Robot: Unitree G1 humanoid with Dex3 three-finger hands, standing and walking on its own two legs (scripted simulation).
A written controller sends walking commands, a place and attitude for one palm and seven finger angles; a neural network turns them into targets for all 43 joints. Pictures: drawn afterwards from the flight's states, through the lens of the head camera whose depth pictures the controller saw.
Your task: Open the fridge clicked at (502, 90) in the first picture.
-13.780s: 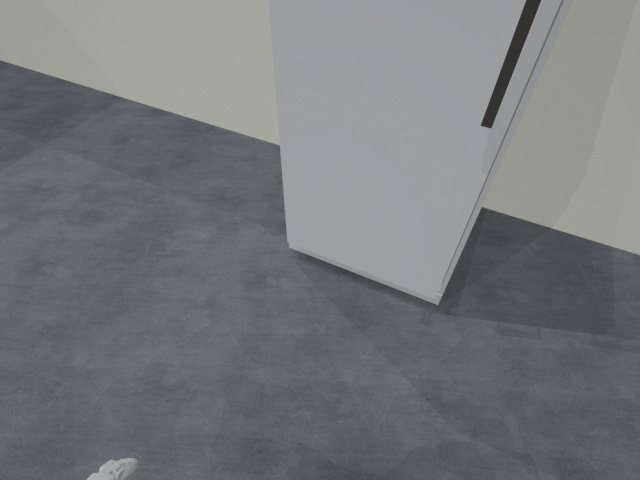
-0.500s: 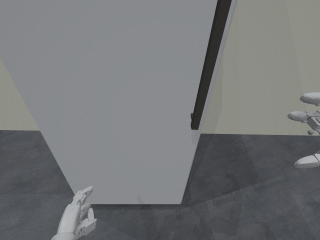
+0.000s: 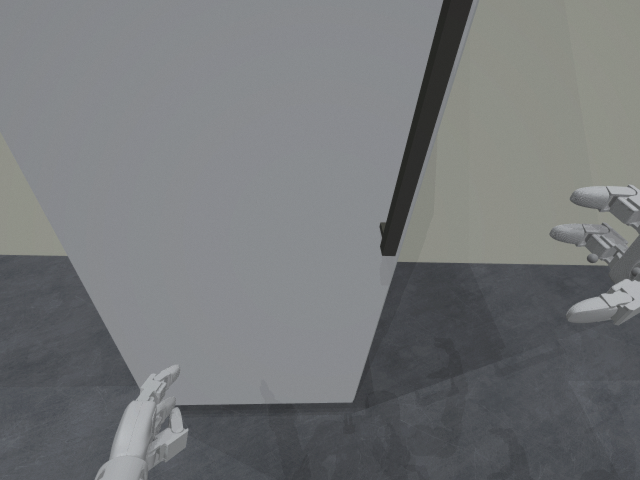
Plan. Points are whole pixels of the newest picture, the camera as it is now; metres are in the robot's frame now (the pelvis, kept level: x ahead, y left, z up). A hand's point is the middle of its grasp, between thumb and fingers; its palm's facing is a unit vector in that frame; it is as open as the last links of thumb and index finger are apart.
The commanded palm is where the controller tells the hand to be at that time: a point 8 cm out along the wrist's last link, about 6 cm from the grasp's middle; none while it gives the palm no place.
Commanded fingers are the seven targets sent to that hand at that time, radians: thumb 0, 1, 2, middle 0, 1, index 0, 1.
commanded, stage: move the hooked fingers beside the handle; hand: right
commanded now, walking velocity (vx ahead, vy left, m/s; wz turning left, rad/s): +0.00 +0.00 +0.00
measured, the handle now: (414, 133) +0.48 -0.11 +0.24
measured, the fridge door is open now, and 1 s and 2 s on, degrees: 0 0 0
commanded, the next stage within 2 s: none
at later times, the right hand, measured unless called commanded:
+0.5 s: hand (545, 218) +0.35 -0.24 +0.21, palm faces +0.00 +1.00 -0.04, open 14.0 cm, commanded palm +0.32 -0.28 +0.22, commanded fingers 0.00 0.50 -0.30 0.30 1.20 0.30 1.20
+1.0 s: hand (505, 205) +0.38 -0.21 +0.20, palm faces +0.00 +1.00 -0.03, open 14.0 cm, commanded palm +0.36 -0.25 +0.21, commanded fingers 0.00 0.50 -0.30 0.30 1.20 0.30 1.20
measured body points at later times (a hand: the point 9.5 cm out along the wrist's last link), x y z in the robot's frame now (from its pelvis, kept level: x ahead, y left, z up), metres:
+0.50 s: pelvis +0.01 -0.01 +0.00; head -0.01 +0.01 +0.45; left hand +0.18 +0.24 -0.07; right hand +0.34 -0.29 +0.22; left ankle -0.01 +0.09 -0.74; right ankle +0.01 -0.11 -0.74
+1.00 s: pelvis +0.01 -0.01 +0.00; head +0.00 +0.01 +0.45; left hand +0.18 +0.23 -0.08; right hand +0.38 -0.27 +0.20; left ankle -0.01 +0.09 -0.74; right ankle +0.01 -0.11 -0.74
